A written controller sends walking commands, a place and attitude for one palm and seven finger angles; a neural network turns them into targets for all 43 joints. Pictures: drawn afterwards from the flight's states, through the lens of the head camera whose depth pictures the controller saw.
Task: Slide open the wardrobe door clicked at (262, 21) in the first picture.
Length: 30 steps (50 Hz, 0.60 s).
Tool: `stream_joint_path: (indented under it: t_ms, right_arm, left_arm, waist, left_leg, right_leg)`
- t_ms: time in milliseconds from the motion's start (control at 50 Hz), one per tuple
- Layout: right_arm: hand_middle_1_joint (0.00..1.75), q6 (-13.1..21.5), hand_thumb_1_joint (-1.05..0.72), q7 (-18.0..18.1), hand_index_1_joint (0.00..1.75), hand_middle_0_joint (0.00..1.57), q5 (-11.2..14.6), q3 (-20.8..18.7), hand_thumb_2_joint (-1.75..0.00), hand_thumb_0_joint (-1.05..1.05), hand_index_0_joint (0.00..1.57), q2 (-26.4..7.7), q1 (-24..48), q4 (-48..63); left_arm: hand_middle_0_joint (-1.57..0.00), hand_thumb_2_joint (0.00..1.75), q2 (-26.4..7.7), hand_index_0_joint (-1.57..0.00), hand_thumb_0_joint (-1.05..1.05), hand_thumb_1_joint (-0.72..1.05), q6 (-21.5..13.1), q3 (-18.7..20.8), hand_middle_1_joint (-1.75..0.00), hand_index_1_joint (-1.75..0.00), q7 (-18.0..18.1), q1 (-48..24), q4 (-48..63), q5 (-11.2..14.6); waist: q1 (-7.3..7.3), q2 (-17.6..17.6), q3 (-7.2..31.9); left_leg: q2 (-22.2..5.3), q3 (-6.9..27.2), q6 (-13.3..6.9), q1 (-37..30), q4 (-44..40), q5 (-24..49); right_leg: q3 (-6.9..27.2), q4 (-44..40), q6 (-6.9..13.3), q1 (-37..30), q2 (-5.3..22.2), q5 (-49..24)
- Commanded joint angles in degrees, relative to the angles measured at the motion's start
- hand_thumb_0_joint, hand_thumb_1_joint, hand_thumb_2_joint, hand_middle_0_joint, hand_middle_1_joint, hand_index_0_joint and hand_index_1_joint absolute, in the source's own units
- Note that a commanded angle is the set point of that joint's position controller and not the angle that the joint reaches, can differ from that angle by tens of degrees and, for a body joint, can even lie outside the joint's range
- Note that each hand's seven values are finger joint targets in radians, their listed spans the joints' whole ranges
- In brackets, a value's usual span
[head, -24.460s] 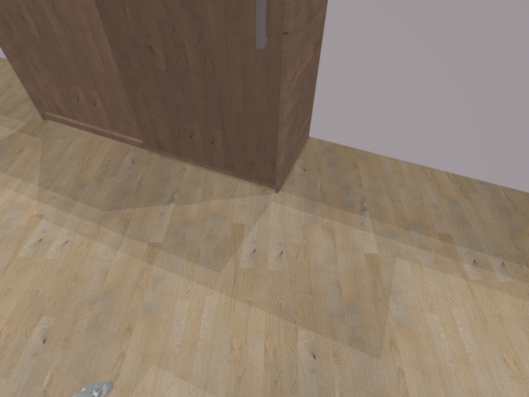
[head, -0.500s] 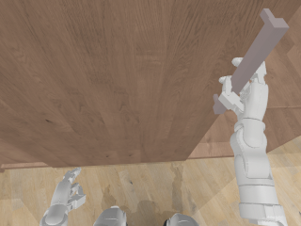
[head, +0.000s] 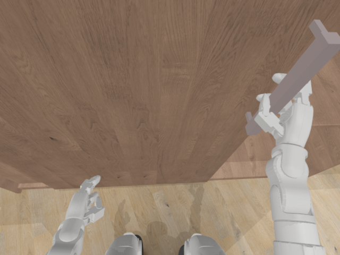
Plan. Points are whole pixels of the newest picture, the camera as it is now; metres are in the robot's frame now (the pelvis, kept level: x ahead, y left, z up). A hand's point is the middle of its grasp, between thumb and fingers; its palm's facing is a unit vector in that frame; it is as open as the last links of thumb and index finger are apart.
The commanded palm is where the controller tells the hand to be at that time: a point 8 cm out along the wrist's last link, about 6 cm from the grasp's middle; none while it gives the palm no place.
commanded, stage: step sideways, sliding the door along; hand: right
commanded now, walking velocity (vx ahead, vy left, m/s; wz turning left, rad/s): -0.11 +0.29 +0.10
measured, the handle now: (276, 90) +0.42 -0.20 +0.14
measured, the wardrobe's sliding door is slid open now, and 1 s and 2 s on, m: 0.61 0.68 0.68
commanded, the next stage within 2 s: stop walking and hold the door there in 0.64 s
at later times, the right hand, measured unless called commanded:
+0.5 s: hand (225, 111) +0.37 -0.10 +0.13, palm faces +0.45 +0.89 -0.09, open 7.1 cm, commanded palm +0.33 -0.06 +0.12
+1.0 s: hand (229, 112) +0.37 -0.10 +0.12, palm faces +0.44 +0.86 -0.26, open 6.9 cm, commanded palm +0.32 -0.13 +0.10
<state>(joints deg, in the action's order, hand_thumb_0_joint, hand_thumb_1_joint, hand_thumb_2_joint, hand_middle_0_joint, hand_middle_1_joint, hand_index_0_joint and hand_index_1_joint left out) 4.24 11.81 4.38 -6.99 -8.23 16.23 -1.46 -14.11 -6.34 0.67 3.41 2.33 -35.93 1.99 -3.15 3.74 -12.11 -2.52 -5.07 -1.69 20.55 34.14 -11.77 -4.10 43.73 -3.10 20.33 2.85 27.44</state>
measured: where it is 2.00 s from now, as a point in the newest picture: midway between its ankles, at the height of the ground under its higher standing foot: outside the picture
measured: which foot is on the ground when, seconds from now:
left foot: down 0.00-0.02, up 0.04-0.38, down 0.40-0.60, up 0.62-1.00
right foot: up 0.00-0.00, down 0.02-0.42, up 0.44-0.60, down 0.62-1.00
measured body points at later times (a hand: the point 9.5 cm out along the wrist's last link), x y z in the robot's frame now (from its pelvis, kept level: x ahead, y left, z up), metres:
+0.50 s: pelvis +0.00 +0.14 +0.00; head +0.09 +0.15 +0.44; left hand +0.21 +0.35 -0.11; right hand +0.34 -0.14 +0.13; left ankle +0.03 +0.26 -0.73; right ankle -0.03 -0.04 -0.69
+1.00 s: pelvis +0.00 +0.19 +0.01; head +0.03 +0.18 +0.46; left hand +0.15 +0.42 -0.07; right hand +0.34 -0.15 +0.14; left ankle +0.03 +0.33 -0.71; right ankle -0.01 +0.04 -0.73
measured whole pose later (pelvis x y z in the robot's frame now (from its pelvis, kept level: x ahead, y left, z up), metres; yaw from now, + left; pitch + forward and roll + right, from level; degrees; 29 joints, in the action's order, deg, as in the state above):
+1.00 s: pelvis +0.00 +0.19 +0.01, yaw +9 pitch -2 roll +4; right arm 5.7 6.8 4.2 -24.4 -27.8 12.3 -21.1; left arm -10.1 -6.7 -2.5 1.3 10.5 -33.1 1.1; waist -2.7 2.5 -5.5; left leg 0.3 -7.2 1.9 18.0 32.9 -9.2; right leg -10.7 29.0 -4.9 8.6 14.2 16.7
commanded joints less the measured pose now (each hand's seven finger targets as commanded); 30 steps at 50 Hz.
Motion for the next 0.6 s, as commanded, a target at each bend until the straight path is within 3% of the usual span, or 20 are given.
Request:
stream_joint_path:
  t_ms: [0, 20, 40, 100, 120, 180, 240, 280, 320, 340, 360, 380, 400, 420, 440, 480, 500, 540, 560, 580]
  right_arm:
    - [1.4, 11.8, -0.9, -8.5, 1.4, 0.45, -1.3, 19.2, -0.9, 0.0, 0.45, 3.1, 21.5, 28.1]
    - [1.4, 10.8, -0.9, -8.7, 1.4, 0.45, -3.2, 20.8, -0.9, 0.0, 0.45, 4.3, 21.9, 24.2]
    - [1.4, 10.9, -0.9, -8.9, 1.4, 0.45, -3.3, 21.5, -0.9, 0.0, 0.45, 7.2, 24.3, 25.9]
    - [1.4, 9.6, -0.9, -8.6, 1.4, 0.45, -4.0, 20.7, -0.9, 0.0, 0.45, 5.8, 23.7, 24.6]
    - [1.4, 9.1, -0.9, -8.7, 1.4, 0.45, -3.7, 20.5, -0.9, 0.0, 0.45, 5.4, 24.4, 25.5]
    - [1.4, 7.6, -0.9, -9.2, 1.4, 0.45, -3.6, 20.5, -0.9, 0.0, 0.45, 5.9, 21.8, 23.3]
    - [1.4, 7.5, -0.9, -8.9, 1.4, 0.45, -3.1, 19.2, -0.9, 0.0, 0.45, 4.8, 20.4, 21.9]
    - [1.4, 8.0, -0.9, -8.3, 1.4, 0.45, -2.9, 17.7, -0.9, 0.0, 0.45, 3.3, 20.4, 21.1]
    - [1.4, 8.2, -0.9, -7.8, 1.4, 0.45, -2.7, 15.3, -0.9, 0.0, 0.45, 0.8, 19.2, 20.7]
    - [1.4, 8.4, -0.9, -7.7, 1.4, 0.45, -2.8, 14.6, -0.9, 0.0, 0.45, 0.1, 18.7, 20.9]
    - [1.4, 8.7, -0.9, -7.6, 1.4, 0.45, -3.1, 13.1, -0.9, 0.0, 0.45, -2.5, 19.0, 22.0]
    - [1.4, 9.3, -0.9, -7.2, 1.4, 0.45, -3.6, 10.9, -0.9, 0.0, 0.45, -6.7, 19.7, 22.5]
    - [1.4, 9.1, -0.9, -6.2, 1.4, 0.45, -3.7, 7.7, -0.9, 0.0, 0.45, -10.6, 18.7, 22.5]
    - [1.4, 7.9, -0.9, -5.3, 1.4, 0.45, -2.0, 5.3, -0.9, 0.0, 0.45, -10.7, 12.0, 19.6]
    - [1.4, 8.7, -0.9, -4.9, 1.4, 0.45, -2.4, 4.5, -0.9, 0.0, 0.45, -10.6, 13.7, 22.9]
    - [1.4, 10.6, -0.9, -3.8, 1.4, 0.45, -2.1, 4.0, -0.9, 0.0, 0.45, -8.8, 16.9, 24.9]
    - [1.4, 11.0, -0.9, -3.6, 1.4, 0.45, -2.2, 4.0, -0.9, 0.0, 0.45, -8.5, 17.5, 24.2]
    - [1.4, 12.3, -0.9, -4.1, 1.4, 0.45, -2.2, 5.1, -0.9, 0.0, 0.45, -8.2, 18.4, 23.7]
    - [1.4, 12.3, -0.9, -5.2, 1.4, 0.45, -1.6, 7.0, -0.9, 0.0, 0.45, -7.7, 19.7, 24.8]
    - [1.4, 11.7, -0.9, -6.4, 1.4, 0.45, -1.1, 8.4, -0.9, 0.0, 0.45, -5.4, 19.5, 26.5]
  left_arm:
    - [-0.2, 0.9, -6.2, -0.2, 0.0, 0.9, -1.5, 4.2, -0.3, -0.3, -0.5, 0.5, 10.4, -0.9]
    - [-0.2, 0.9, -7.3, -0.2, 0.0, 0.9, -0.6, 4.2, -0.3, -0.3, -2.6, 1.5, 12.0, 0.0]
    - [-0.2, 0.9, -5.6, -0.2, 0.0, 0.9, -1.4, 3.8, -0.3, -0.3, -3.2, 0.7, 12.1, -0.9]
    - [-0.2, 0.9, -6.0, -0.2, 0.0, 0.9, -2.7, 3.7, -0.3, -0.3, -4.3, 2.5, 10.8, -0.9]
    - [-0.2, 0.9, -6.1, -0.2, 0.0, 0.9, -3.1, 4.0, -0.3, -0.3, -4.0, 2.1, 11.3, -1.0]
    - [-0.2, 0.9, -5.5, -0.2, 0.0, 0.9, -3.3, 3.5, -0.3, -0.3, -3.5, 3.2, 11.8, -1.4]
    - [-0.2, 0.9, -4.9, -0.2, 0.0, 0.9, -3.8, 2.9, -0.3, -0.3, -3.0, 3.1, 12.0, -1.4]
    - [-0.2, 0.9, -4.6, -0.2, 0.0, 0.9, -4.1, 2.7, -0.3, -0.3, -3.0, 3.1, 11.9, -1.4]
    - [-0.2, 0.9, -4.5, -0.2, 0.0, 0.9, -4.2, 2.4, -0.3, -0.3, -2.7, 3.1, 11.4, -0.6]
    - [-0.2, 0.9, -3.9, -0.2, 0.0, 0.9, -4.3, 2.1, -0.3, -0.3, -2.8, 3.1, 11.4, -0.2]
    - [-0.2, 0.9, -3.0, -0.2, 0.0, 0.9, -4.4, 1.6, -0.3, -0.3, -2.8, 2.2, 11.5, 0.3]
    - [-0.2, 0.9, -0.9, -0.2, 0.0, 0.9, -3.9, 0.9, -0.3, -0.3, -2.3, 1.6, 11.7, 0.5]
    - [-0.2, 0.9, 0.0, -0.2, 0.0, 0.9, -4.0, 0.2, -0.3, -0.3, -1.5, -0.4, 11.4, 0.0]
    - [-0.2, 0.9, -1.7, -0.2, 0.0, 0.9, -3.5, 1.5, -0.3, -0.3, -0.6, 1.1, 9.9, 0.3]
    - [-0.2, 0.9, -1.4, -0.2, 0.0, 0.9, -3.5, 1.2, -0.3, -0.3, -0.1, 1.0, 8.7, 0.0]
    - [-0.2, 0.9, -0.3, -0.2, 0.0, 0.9, -3.0, -0.4, -0.3, -0.3, 0.2, -0.5, 6.6, 0.1]
    - [-0.2, 0.9, -0.8, -0.2, 0.0, 0.9, -2.4, -0.1, -0.3, -0.3, 0.3, 0.0, 6.1, 0.1]
    - [-0.2, 0.9, -1.9, -0.2, 0.0, 0.9, -0.8, 1.0, -0.3, -0.3, 0.5, 1.3, 6.4, 0.0]
    - [-0.2, 0.9, -3.3, -0.2, 0.0, 0.9, -0.2, 2.5, -0.3, -0.3, 0.7, 2.2, 7.1, -0.1]
    - [-0.2, 0.9, -7.0, -0.2, 0.0, 0.9, -0.8, 4.2, -0.3, -0.3, -0.2, 1.2, 9.0, -0.4]
  waist:
    - [4.46, 4.1, 37.8]
    - [3.66, 5.6, 36.0]
    - [4.39, 7.6, 34.1]
    - [3.97, 10.9, 30.3]
    - [3.8, 9.5, 30.5]
    - [3.79, 12.8, 29.6]
    - [4.16, 16.4, 28.0]
    - [4.59, 17.0, 27.6]
    - [4.58, 14.9, 27.4]
    - [4.08, 13.1, 27.7]
    - [3.38, 7.4, 28.8]
    - [3.53, -5.4, 29.0]
    - [2.23, -12.3, 29.3]
    - [0.88, -23.2, 32.5]
    - [1.43, -23.4, 34.4]
    - [2.48, -16.1, 33.7]
    - [3.1, -15.2, 33.9]
    - [4.33, -10.9, 35.4]
    - [5.38, -8.3, 36.1]
    - [3.76, 8.2, 37.8]
  left_leg:
    - [0.2, 4.3, 3.2, 7.6, 19.9, -6.8]
    - [0.6, 7.8, 2.2, 11.9, 28.8, -24.1]
    - [1.6, 8.6, 2.8, 15.3, 33.3, -24.7]
    - [0.0, 6.0, 3.1, 18.1, 30.6, -16.1]
    - [0.0, 4.6, 3.3, 15.7, 28.0, -14.9]
    - [2.0, 1.1, 3.9, 9.9, 21.4, -11.3]
    - [3.3, -0.3, 4.0, 6.1, 12.8, -10.0]
    - [4.1, -1.0, 3.9, 1.9, 5.2, -8.4]
    - [4.6, -1.4, 4.0, -4.1, -4.3, 0.3]
    - [4.1, -1.6, 4.1, -7.8, -9.9, 6.2]
    - [2.1, -0.6, 3.9, -13.0, -13.4, 22.0]
    - [-6.9, 6.6, 1.1, -19.9, -13.1, 49.9]
    - [-15.2, 13.6, -2.9, -23.4, -8.8, 70.7]
    - [-17.3, 18.3, -6.6, -24.0, -7.1, 74.9]
    - [-18.1, 17.9, -8.3, -30.3, -4.1, 76.6]
    - [-15.9, 15.4, -9.0, -35.6, -2.1, 76.6]
    - [-14.7, 13.8, -8.4, -34.6, -0.4, 75.9]
    - [-10.4, 8.3, -5.0, -25.7, 2.8, 59.2]
    - [-6.8, 6.3, -0.8, -10.8, 6.2, 39.1]
    - [0.7, 4.4, 3.8, 5.9, 16.7, -5.0]
  right_leg:
    - [20.9, -18.4, 11.9, -36.3, 28.6, -78.3]
    - [18.1, -16.0, 14.2, -39.5, 29.6, -84.0]
    - [17.7, -15.7, 14.4, -35.6, 29.7, -81.0]
    - [7.8, -15.3, 11.9, -37.0, 24.3, -72.3]
    - [6.6, -15.7, 11.0, -36.2, 23.5, -71.0]
    - [0.9, -17.5, 8.8, -33.7, 20.6, -68.3]
    - [-0.9, -17.3, 8.0, -33.5, 20.1, -68.8]
    - [-1.1, -16.0, 7.2, -32.0, 20.0, -66.7]
    - [-2.6, -12.7, 5.6, -30.2, 18.3, -59.7]
    - [-2.3, -9.5, 5.7, -28.2, 16.7, -56.0]
    - [-4.0, -4.7, 6.9, -24.3, 13.0, -47.1]
    - [-5.2, 3.6, 5.3, -12.7, 7.3, -20.8]
    - [-3.1, 11.0, 0.8, -0.7, 1.9, 7.8]
    - [2.2, 19.3, 0.0, 1.7, -1.0, 14.8]
    - [5.5, 22.1, 0.5, 6.2, -0.7, 15.3]
    - [4.7, 11.7, 0.1, 8.9, 0.2, 11.9]
    - [3.6, 3.4, -0.2, 5.9, 0.3, 7.1]
    - [0.4, -15.2, -0.5, -9.0, 2.9, -16.0]
    - [4.5, -18.5, 2.3, -24.9, 10.0, -44.0]
    - [20.7, -19.0, 10.5, -36.9, 27.3, -83.4]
